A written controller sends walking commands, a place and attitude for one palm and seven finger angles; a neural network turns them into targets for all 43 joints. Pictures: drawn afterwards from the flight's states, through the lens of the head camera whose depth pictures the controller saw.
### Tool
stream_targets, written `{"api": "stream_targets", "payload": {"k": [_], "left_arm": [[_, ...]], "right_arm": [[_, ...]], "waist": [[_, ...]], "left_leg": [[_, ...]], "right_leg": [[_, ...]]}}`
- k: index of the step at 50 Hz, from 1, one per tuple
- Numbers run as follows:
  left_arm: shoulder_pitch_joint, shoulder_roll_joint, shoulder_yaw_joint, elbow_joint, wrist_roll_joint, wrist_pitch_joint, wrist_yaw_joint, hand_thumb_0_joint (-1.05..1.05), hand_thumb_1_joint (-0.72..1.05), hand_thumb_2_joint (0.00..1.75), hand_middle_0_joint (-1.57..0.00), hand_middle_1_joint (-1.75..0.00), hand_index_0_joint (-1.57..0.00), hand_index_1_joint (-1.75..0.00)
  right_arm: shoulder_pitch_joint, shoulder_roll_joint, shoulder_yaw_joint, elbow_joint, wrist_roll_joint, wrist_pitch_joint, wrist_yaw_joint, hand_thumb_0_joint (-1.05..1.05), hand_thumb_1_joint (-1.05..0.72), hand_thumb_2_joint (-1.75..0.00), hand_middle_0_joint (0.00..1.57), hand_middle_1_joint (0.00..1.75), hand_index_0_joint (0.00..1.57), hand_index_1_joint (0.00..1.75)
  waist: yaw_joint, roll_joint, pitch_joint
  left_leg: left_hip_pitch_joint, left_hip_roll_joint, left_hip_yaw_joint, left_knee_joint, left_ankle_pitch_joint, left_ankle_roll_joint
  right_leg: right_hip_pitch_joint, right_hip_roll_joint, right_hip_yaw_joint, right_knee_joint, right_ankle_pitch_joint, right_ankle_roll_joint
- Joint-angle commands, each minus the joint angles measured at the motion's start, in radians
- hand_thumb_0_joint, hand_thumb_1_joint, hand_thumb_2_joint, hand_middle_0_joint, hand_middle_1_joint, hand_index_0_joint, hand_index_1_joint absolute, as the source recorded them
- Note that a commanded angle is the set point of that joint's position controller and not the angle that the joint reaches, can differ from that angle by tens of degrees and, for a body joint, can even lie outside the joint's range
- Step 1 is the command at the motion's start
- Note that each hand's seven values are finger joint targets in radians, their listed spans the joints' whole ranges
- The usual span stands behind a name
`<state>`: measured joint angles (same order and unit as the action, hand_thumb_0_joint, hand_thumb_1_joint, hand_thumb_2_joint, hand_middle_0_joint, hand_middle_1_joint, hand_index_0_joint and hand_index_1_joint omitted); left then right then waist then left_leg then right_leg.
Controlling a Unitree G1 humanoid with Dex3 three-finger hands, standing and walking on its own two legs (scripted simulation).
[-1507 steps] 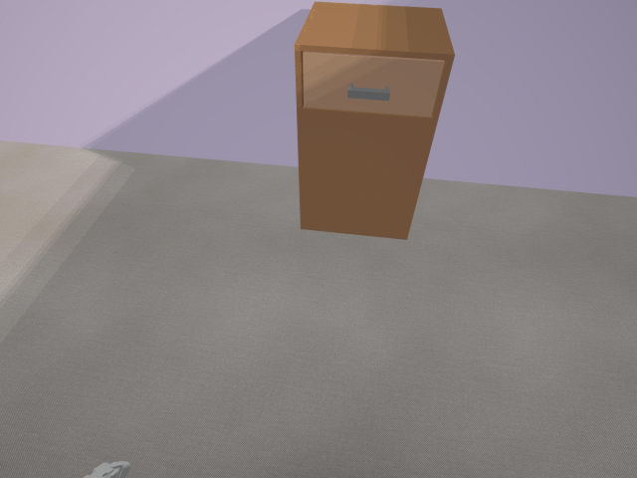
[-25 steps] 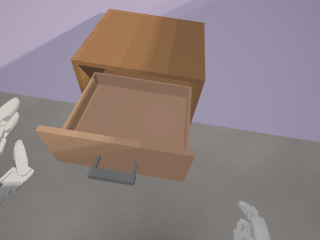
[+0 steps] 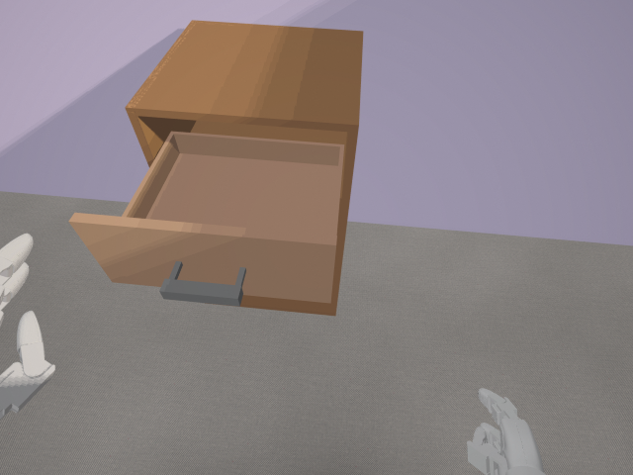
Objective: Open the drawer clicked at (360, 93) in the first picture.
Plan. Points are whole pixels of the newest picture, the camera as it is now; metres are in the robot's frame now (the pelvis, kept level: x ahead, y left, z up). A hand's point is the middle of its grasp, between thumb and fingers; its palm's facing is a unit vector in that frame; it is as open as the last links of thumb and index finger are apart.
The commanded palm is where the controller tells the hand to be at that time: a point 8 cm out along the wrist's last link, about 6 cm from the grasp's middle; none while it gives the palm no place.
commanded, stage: stop stepping back and stand still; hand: left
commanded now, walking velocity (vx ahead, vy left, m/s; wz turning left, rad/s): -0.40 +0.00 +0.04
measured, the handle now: (206, 281) +0.43 +0.21 -0.08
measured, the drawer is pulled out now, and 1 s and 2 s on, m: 0.29 0.29 0.29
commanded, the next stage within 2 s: let the arm hang, fingers relaxed in 1.00 s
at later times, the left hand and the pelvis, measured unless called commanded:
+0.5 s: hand out of the picture +0.04 +0.22 +0.15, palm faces +0.42 -0.81 -0.41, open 7.4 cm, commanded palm -0.02 +0.26 +0.18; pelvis -0.13 -0.02 -0.01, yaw +3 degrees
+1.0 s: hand out of the picture +0.00 +0.20 +0.14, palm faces +0.41 -0.81 -0.43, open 7.4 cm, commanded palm -0.06 +0.24 +0.18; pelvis -0.17 -0.04 +0.00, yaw +4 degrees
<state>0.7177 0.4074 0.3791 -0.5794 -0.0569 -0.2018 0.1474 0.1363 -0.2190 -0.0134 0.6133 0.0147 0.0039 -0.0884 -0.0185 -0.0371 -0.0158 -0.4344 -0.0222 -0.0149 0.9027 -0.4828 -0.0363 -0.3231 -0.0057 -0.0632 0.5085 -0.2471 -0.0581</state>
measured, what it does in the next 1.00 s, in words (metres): walks backwards: left foot, then left foot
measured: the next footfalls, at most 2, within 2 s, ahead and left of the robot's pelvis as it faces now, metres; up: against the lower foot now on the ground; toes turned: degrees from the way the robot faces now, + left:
left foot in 0.08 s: -0.01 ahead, +0.14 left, +0.00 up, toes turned +3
left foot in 0.58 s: -0.15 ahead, +0.10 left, +0.00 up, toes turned +7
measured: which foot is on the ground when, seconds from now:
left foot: up 0.00-0.06, down 0.08-0.32, up 0.34-0.56, down 0.58-0.82, up 0.84-1.00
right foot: down 0.00-0.58, up 0.60-0.80, down 0.82-1.00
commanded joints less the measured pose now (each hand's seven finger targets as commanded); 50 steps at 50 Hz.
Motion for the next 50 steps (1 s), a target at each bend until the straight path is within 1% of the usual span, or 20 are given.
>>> {"api": "stream_targets", "payload": {"k": [1,3,5,8,14,17,19,22,26,28,29,30,32,35,39,40,41,42,44,50], "left_arm": [[-0.091,0.128,0.065,-0.226,0.006,-0.04,0.056,0.0,0.9,0.9,-0.2,-0.3,-0.2,-0.3],[-0.099,0.163,0.075,-0.316,0.003,-0.049,0.065,0.0,0.9,0.9,-0.2,-0.3,-0.2,-0.3],[-0.075,0.161,0.091,-0.383,0.004,-0.062,0.06,0.0,0.9,0.9,-0.2,-0.3,-0.2,-0.3],[-0.035,0.199,0.165,-0.412,0.004,-0.045,0.06,0.0,0.9,0.9,-0.2,-0.3,-0.2,-0.3],[-0.069,0.12,0.096,-0.22,0.005,-0.041,0.043,0.0,0.9,0.9,-0.2,-0.3,-0.2,-0.3],[-0.148,0.117,0.066,-0.138,0.011,-0.008,0.029,0.0,0.9,0.9,-0.2,-0.3,-0.2,-0.3],[-0.194,0.108,0.044,-0.108,0.008,-0.011,0.007,0.0,0.9,0.9,-0.2,-0.3,-0.2,-0.3],[-0.166,0.128,0.059,-0.075,0.027,-0.02,0.017,0.0,0.9,0.9,-0.2,-0.3,-0.2,-0.3],[-0.152,0.147,0.072,-0.251,0.04,-0.053,0.044,0.0,0.9,0.9,-0.2,-0.3,-0.2,-0.3],[-0.118,0.175,0.1,-0.341,0.038,-0.081,0.056,0.0,0.9,0.9,-0.2,-0.3,-0.2,-0.3],[-0.136,0.158,0.094,-0.396,0.044,-0.099,0.057,0.0,0.9,0.9,-0.2,-0.3,-0.2,-0.3],[-0.12,0.174,0.103,-0.392,0.062,-0.097,0.056,0.0,0.9,0.9,-0.2,-0.3,-0.2,-0.3],[-0.062,0.19,0.145,-0.323,0.045,-0.085,0.048,0.0,0.9,0.9,-0.2,-0.3,-0.2,-0.3],[0.003,0.122,0.117,-0.209,0.03,-0.075,0.039,0.0,0.9,0.9,-0.2,-0.3,-0.2,-0.3],[-0.069,0.101,0.091,-0.081,0.019,-0.062,0.021,0.0,0.9,0.9,-0.2,-0.3,-0.2,-0.3],[-0.073,0.121,0.105,-0.041,0.024,-0.064,0.02,0.0,0.9,0.9,-0.2,-0.3,-0.2,-0.3],[-0.106,0.131,0.108,-0.035,0.019,-0.062,0.02,0.0,0.9,0.9,-0.2,-0.3,-0.2,-0.3],[-0.153,0.148,0.12,-0.043,0.013,-0.07,0.019,0.0,0.9,0.9,-0.2,-0.3,-0.2,-0.3],[-0.149,0.108,0.08,-0.064,0.023,-0.07,0.015,0.0,0.9,0.9,-0.2,-0.3,-0.2,-0.3],[-0.12,0.164,0.093,-0.311,0.036,-0.093,0.048,0.0,0.9,0.9,-0.2,-0.3,-0.2,-0.3]], "right_arm": [[-0.086,-0.082,-0.016,-0.169,-0.007,-0.045,-0.014,0.0,-0.9,-0.9,0.2,0.3,0.2,0.3],[-0.076,-0.113,-0.046,-0.169,-0.004,-0.057,-0.014,0.0,-0.9,-0.9,0.2,0.3,0.2,0.3],[-0.045,-0.113,-0.052,-0.204,0.0,-0.09,0.01,0.0,-0.9,-0.9,0.2,0.3,0.2,0.3],[-0.033,-0.073,-0.037,-0.2,-0.015,-0.125,0.029,0.0,-0.9,-0.9,0.2,0.3,0.2,0.3],[-0.032,-0.108,-0.026,-0.177,0.009,-0.129,0.049,0.0,-0.9,-0.9,0.2,0.3,0.2,0.3],[-0.019,-0.108,-0.043,-0.18,0.014,-0.101,0.036,0.0,-0.9,-0.9,0.2,0.3,0.2,0.3],[-0.006,-0.116,-0.033,-0.145,-0.004,-0.096,0.042,0.0,-0.9,-0.9,0.2,0.3,0.2,0.3],[-0.026,-0.081,-0.01,-0.15,-0.006,-0.098,0.029,0.0,-0.9,-0.9,0.2,0.3,0.2,0.3],[-0.017,-0.084,-0.017,-0.161,-0.015,-0.147,0.015,0.0,-0.9,-0.9,0.2,0.3,0.2,0.3],[0.019,-0.101,-0.026,-0.162,-0.023,-0.182,0.012,0.0,-0.9,-0.9,0.2,0.3,0.2,0.3],[0.015,-0.107,-0.029,-0.173,-0.034,-0.191,0.018,0.0,-0.9,-0.9,0.2,0.3,0.2,0.3],[0.02,-0.085,-0.03,-0.164,-0.03,-0.203,0.024,0.0,-0.9,-0.9,0.2,0.3,0.2,0.3],[0.027,-0.074,-0.028,-0.135,-0.018,-0.209,0.036,0.0,-0.9,-0.9,0.2,0.3,0.2,0.3],[0.025,-0.097,-0.041,-0.121,-0.004,-0.199,0.038,0.0,-0.9,-0.9,0.2,0.3,0.2,0.3],[0.011,-0.119,-0.04,-0.131,0.005,-0.155,0.03,0.0,-0.9,-0.9,0.2,0.3,0.2,0.3],[0.017,-0.115,-0.047,-0.129,0.006,-0.149,0.029,0.0,-0.9,-0.9,0.2,0.3,0.2,0.3],[0.009,-0.113,-0.055,-0.142,0.009,-0.137,0.035,0.0,-0.9,-0.9,0.2,0.3,0.2,0.3],[0.008,-0.121,-0.06,-0.137,0.0,-0.131,0.039,0.0,-0.9,-0.9,0.2,0.3,0.2,0.3],[0.021,-0.121,-0.066,-0.119,0.004,-0.123,0.049,0.0,-0.9,-0.9,0.2,0.3,0.2,0.3],[-0.04,-0.077,-0.031,-0.165,-0.015,-0.123,0.028,0.0,-0.9,-0.9,0.2,0.3,0.2,0.3]], "waist": [[-0.009,-0.082,-0.105],[-0.005,0.039,-0.126],[0.014,0.236,-0.167],[0.011,0.373,-0.134],[-0.007,0.112,0.006],[-0.004,-0.219,0.082],[-0.038,-0.183,0.074],[-0.019,-0.136,-0.001],[0.001,-0.094,-0.081],[-0.012,0.143,-0.108],[0.0,0.392,-0.076],[-0.01,0.381,-0.047],[-0.015,0.312,0.012],[0.007,0.224,0.047],[0.003,0.106,0.046],[0.003,-0.035,0.035],[-0.008,-0.237,0.024],[-0.006,-0.264,0.038],[-0.018,-0.151,0.017],[0.009,-0.059,-0.004]], "left_leg": [[0.057,0.014,0.024,-0.401,0.121,0.026],[0.211,0.102,-0.017,-0.555,0.433,0.058],[0.278,0.299,-0.185,-0.526,0.714,0.14],[0.125,0.284,-0.171,-0.586,0.484,0.158],[-0.087,0.117,-0.053,-0.463,-0.125,0.092],[-0.014,-0.033,0.046,0.136,-0.031,0.052],[-0.006,-0.001,-0.021,0.331,0.125,0.05],[0.091,0.013,0.063,0.07,0.111,0.061],[0.204,0.012,0.096,-0.417,0.038,0.105],[0.299,0.086,0.004,-0.692,0.069,0.143],[0.321,0.243,-0.241,-0.74,0.045,0.192],[0.296,0.329,-0.285,-0.686,0.174,0.24],[0.233,0.319,-0.282,-0.659,0.256,0.264],[0.178,0.25,-0.082,-0.564,0.379,0.192],[-0.029,0.175,-0.016,-0.406,0.141,0.14],[-0.086,0.108,0.017,-0.244,0.07,0.115],[-0.183,0.022,0.061,-0.033,-0.009,0.079],[-0.195,0.012,0.021,0.114,-0.01,0.062],[-0.088,0.049,-0.04,0.135,0.056,0.055],[0.165,0.049,0.053,-0.269,0.135,0.071]], "right_leg": [[0.202,-0.204,0.15,-0.074,0.543,-0.014],[0.154,-0.138,0.113,0.005,0.355,0.039],[0.018,-0.037,0.048,0.148,-0.061,0.081],[0.024,-0.003,0.049,0.316,-0.25,0.075],[0.214,-0.01,0.027,-0.082,-0.139,0.063],[-0.208,-0.286,0.495,-0.391,-0.674,-0.083],[-0.286,-0.301,0.414,-0.336,-0.458,-0.096],[-0.268,-0.223,0.226,-0.314,-0.518,-0.04],[-0.071,-0.216,0.253,-0.24,-0.428,-0.037],[-0.017,-0.089,0.167,0.047,-0.29,-0.002],[-0.128,0.036,0.032,0.301,-0.255,0.04],[-0.239,0.053,-0.005,0.515,-0.267,0.061],[-0.313,-0.013,0.072,0.612,-0.18,0.056],[-0.147,-0.019,-0.005,0.331,-0.184,0.05],[0.228,0.004,-0.037,-0.038,-0.085,0.054],[0.278,-0.073,0.129,-0.128,-0.098,0.019],[0.277,-0.257,0.456,-0.258,-0.186,-0.056],[0.244,-0.346,0.528,-0.309,-0.112,-0.095],[0.094,-0.314,0.472,-0.327,-0.287,-0.056],[-0.004,-0.261,0.227,-0.294,-0.23,-0.084]]}}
